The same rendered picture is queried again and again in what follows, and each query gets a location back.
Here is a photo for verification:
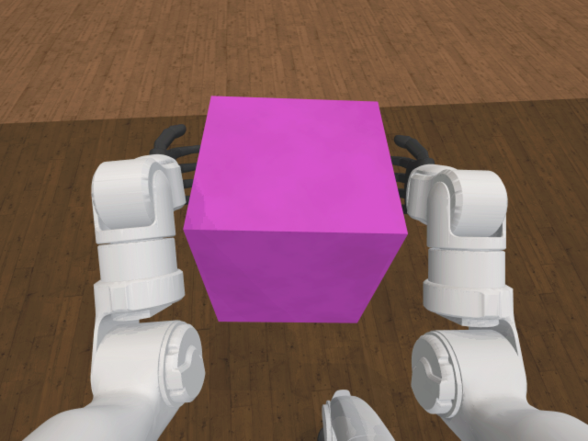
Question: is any robot left upper arm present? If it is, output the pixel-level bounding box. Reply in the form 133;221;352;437
22;320;205;441

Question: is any left robot forearm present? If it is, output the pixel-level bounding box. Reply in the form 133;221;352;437
91;154;187;395

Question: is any right robot shin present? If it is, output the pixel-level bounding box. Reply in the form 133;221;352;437
333;390;351;398

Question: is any carton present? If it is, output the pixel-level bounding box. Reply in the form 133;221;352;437
183;96;408;323

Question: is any robot right upper arm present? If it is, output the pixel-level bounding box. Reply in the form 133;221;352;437
411;330;588;441

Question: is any robot right hand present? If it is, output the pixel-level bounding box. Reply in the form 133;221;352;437
390;135;435;214

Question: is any robot right thigh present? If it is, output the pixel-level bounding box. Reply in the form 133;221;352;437
322;396;395;441

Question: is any right robot forearm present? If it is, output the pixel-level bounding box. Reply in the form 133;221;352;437
406;164;527;387

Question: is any robot left hand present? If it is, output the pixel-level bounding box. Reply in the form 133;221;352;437
149;124;200;205

